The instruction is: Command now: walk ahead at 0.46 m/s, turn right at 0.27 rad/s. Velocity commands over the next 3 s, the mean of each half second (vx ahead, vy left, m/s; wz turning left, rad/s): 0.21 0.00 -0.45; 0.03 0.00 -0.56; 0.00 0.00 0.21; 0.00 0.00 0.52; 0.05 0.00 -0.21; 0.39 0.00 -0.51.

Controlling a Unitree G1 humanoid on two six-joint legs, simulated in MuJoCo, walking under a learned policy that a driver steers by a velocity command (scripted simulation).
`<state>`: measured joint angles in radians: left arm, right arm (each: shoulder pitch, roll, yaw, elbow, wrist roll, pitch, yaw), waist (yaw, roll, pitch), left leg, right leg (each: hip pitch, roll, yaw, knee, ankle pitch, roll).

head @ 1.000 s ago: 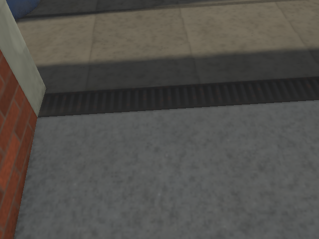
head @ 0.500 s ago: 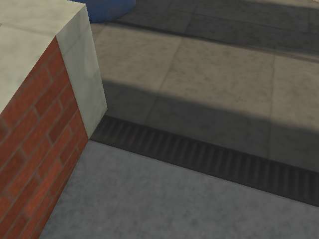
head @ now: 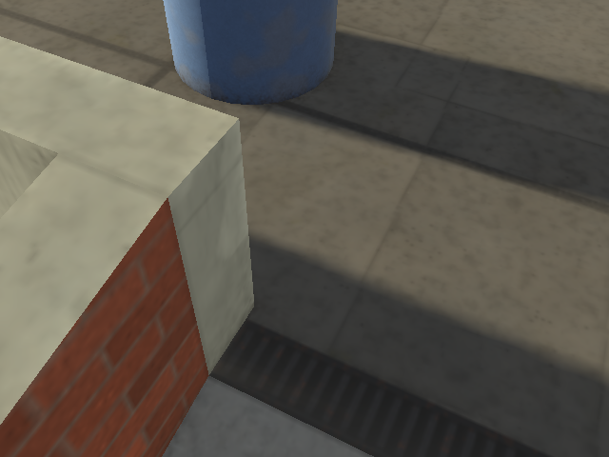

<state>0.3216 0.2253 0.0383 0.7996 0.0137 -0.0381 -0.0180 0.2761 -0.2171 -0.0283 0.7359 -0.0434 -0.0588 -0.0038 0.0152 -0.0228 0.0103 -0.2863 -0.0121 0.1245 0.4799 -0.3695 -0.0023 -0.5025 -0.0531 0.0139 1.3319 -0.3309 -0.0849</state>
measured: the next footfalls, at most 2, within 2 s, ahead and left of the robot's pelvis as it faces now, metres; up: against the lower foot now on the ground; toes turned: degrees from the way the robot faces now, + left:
right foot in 0.32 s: +0.34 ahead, -0.12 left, +0.05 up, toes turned -13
left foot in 1.02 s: +0.37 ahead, +0.05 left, +0.05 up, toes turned -39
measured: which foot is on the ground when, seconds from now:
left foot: down 0.00-0.32, up 0.34-1.00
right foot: up 0.00-0.30, down 0.32-1.00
